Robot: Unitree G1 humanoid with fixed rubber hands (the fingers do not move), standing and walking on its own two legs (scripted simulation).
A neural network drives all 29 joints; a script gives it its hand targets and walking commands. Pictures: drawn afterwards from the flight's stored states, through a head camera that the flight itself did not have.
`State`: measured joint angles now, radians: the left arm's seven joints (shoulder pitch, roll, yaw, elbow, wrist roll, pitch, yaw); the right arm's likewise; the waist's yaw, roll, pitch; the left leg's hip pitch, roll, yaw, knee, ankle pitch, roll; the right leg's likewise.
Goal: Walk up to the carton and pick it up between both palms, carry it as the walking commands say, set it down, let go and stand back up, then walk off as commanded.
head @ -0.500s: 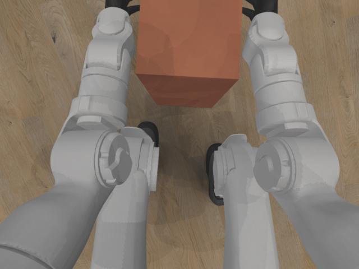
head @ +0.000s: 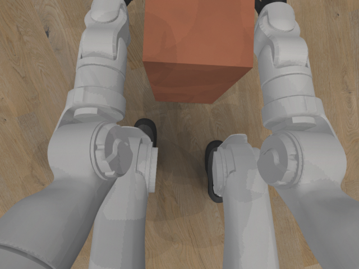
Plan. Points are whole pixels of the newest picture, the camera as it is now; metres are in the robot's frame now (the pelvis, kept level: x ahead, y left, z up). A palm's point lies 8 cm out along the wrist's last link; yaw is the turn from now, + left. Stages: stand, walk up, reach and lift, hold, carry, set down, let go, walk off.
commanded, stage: set down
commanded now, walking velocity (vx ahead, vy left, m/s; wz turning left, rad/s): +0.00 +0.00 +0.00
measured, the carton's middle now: (191, 30) +0.50 +0.04 -0.25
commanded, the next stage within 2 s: none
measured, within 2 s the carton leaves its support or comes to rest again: neither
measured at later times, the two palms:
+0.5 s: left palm out of the picture +0.53 +0.17 -0.18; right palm (271, 1) +0.55 -0.08 -0.17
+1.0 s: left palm out of the picture +0.53 +0.17 -0.18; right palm out of the picture +0.55 -0.08 -0.17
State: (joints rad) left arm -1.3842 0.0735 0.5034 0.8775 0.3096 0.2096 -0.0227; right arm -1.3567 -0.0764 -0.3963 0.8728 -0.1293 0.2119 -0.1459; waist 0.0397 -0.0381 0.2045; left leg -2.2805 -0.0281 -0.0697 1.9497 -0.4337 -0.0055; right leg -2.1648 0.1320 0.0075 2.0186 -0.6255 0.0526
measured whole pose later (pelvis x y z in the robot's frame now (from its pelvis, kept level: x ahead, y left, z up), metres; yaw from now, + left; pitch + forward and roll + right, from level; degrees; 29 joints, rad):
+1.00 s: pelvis +0.00 +0.00 +0.00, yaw -2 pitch +44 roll -4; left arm -1.43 0.09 0.58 0.91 0.37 0.16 -0.06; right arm -1.38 -0.08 -0.40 0.87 -0.13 0.16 -0.10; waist 0.05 -0.05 0.22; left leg -2.29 -0.01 -0.08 1.97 -0.45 -0.01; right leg -2.19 0.16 0.01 2.03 -0.63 0.05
